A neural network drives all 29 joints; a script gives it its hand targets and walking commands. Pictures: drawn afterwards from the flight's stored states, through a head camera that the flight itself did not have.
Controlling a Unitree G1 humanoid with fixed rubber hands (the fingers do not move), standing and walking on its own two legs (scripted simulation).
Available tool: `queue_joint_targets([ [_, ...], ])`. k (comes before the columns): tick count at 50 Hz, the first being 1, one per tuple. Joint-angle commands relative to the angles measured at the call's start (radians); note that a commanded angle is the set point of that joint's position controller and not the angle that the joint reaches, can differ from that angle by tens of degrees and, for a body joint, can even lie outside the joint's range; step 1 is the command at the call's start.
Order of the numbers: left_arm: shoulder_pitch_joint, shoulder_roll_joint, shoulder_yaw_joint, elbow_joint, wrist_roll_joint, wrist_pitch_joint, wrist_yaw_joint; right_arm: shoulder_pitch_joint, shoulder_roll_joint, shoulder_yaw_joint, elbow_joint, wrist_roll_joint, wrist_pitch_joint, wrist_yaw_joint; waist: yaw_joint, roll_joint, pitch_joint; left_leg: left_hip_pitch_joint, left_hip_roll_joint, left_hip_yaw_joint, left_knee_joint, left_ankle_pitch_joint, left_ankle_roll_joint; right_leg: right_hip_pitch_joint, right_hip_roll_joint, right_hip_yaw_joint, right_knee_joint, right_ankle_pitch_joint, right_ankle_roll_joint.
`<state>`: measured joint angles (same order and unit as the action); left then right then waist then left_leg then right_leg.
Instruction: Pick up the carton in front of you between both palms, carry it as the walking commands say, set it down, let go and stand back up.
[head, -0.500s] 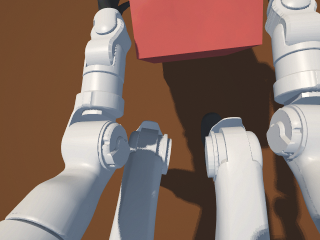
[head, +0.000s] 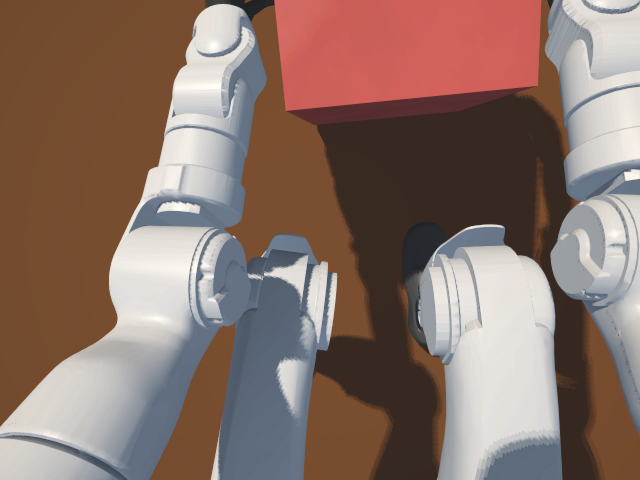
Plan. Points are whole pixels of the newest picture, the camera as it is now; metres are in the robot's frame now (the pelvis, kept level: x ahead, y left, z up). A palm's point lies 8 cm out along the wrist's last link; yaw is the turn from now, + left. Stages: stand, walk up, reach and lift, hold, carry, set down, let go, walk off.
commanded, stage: set down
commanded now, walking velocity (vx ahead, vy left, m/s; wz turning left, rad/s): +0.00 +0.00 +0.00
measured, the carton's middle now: (388, 16) +0.54 -0.07 -0.25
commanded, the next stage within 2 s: let go in 1.94 s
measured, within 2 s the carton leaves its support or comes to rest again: neither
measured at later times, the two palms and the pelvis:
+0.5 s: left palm (227, 10) +0.54 +0.09 -0.18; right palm out of the picture +0.54 -0.22 -0.18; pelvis -0.01 +0.00 -0.01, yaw +0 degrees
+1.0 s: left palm out of the picture +0.55 +0.12 -0.17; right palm out of the picture +0.55 -0.26 -0.17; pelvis -0.01 -0.01 -0.01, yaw +1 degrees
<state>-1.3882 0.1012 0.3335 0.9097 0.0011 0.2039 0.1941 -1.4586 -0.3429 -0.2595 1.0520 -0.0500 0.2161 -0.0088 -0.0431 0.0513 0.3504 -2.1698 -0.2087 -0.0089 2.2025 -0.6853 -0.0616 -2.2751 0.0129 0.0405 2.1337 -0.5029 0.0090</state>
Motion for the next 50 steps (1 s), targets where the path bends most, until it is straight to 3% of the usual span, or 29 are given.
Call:
queue_joint_targets([
  [1, -0.660, -0.801, -0.362, -0.108, -0.085, -0.035, -0.265, -0.542, 0.820, 0.260, -0.106, 0.094, -0.040, 0.252, -0.056, 0.016, -1.063, 0.259, 0.023, 0.047, -0.204, 0.322, 0.029, 0.664, 0.057, -0.044, -0.067, 0.347, -0.044],
  [3, -0.661, -0.788, -0.352, -0.081, -0.080, -0.040, -0.264, -0.527, 0.800, 0.247, -0.077, 0.081, -0.045, 0.237, -0.055, 0.020, -1.020, 0.229, 0.026, 0.051, -0.195, 0.309, 0.025, 0.668, 0.053, -0.037, -0.064, 0.340, -0.041],
  [15, -0.571, -0.685, -0.234, 0.025, 0.002, -0.020, -0.303, -0.442, 0.733, 0.160, 0.025, 0.009, -0.018, 0.264, -0.041, 0.027, -0.761, 0.133, 0.033, 0.043, -0.192, 0.152, 0.046, 0.552, 0.055, -0.012, -0.075, 0.178, -0.062],
  [27, -0.479, -0.560, -0.163, 0.075, 0.051, -0.008, -0.296, -0.374, 0.604, 0.095, 0.095, -0.036, -0.013, 0.264, -0.036, 0.024, -0.654, 0.159, 0.050, 0.042, -0.179, 0.115, 0.040, 0.527, 0.042, -0.012, -0.071, 0.122, -0.057],
  [30, -0.434, -0.430, -0.129, 0.073, 0.065, -0.021, -0.264, -0.336, 0.459, 0.049, 0.108, -0.046, -0.034, 0.230, -0.038, 0.016, -0.680, 0.207, 0.061, 0.052, -0.173, 0.131, 0.021, 0.570, 0.029, -0.020, -0.071, 0.141, -0.039],
  [33, -0.297, 0.035, -0.035, 0.060, 0.060, -0.065, -0.147, -0.230, -0.029, -0.061, 0.106, -0.054, -0.095, 0.104, -0.044, -0.005, -0.762, 0.289, 0.079, 0.067, -0.170, 0.172, -0.004, 0.645, 0.008, -0.035, -0.066, 0.182, -0.016],
  [34, -0.281, 0.186, -0.031, 0.044, 0.038, -0.086, -0.098, -0.239, -0.186, -0.068, 0.083, -0.030, -0.125, 0.049, -0.047, -0.012, -0.825, 0.318, 0.084, 0.067, -0.169, 0.207, -0.008, 0.682, 0.005, -0.033, -0.064, 0.218, -0.010],
  [37, -0.349, 0.285, -0.093, 0.028, -0.071, -0.119, -0.040, -0.375, -0.299, 0.004, 0.039, 0.086, -0.183, -0.025, -0.031, -0.039, -1.022, 0.323, 0.102, 0.057, -0.141, 0.338, -0.009, 0.805, -0.007, -0.006, -0.023, 0.392, -0.009],
  [40, -0.370, 0.271, -0.180, 0.019, -0.167, -0.133, -0.037, -0.405, -0.315, 0.085, 0.017, 0.190, -0.208, -0.028, -0.031, -0.046, -1.125, 0.340, 0.116, 0.049, -0.130, 0.406, -0.004, 0.861, -0.021, -0.002, 0.001, 0.489, -0.011],
  [43, -0.369, 0.261, -0.235, 0.005, -0.224, -0.128, -0.037, -0.385, -0.314, 0.134, 0.040, 0.253, -0.198, -0.008, -0.036, -0.049, -1.198, 0.391, 0.121, 0.052, -0.138, 0.405, 0.000, 0.864, -0.032, -0.012, -0.005, 0.473, -0.017],
  [50, -0.324, 0.278, -0.203, -0.096, -0.211, -0.083, -0.010, -0.342, -0.334, 0.142, -0.005, 0.257, -0.148, 0.007, -0.012, -0.078, -1.385, 0.457, 0.110, 0.085, -0.205, 0.357, 0.008, 0.955, -0.022, -0.038, -0.069, 0.416, -0.018],
])
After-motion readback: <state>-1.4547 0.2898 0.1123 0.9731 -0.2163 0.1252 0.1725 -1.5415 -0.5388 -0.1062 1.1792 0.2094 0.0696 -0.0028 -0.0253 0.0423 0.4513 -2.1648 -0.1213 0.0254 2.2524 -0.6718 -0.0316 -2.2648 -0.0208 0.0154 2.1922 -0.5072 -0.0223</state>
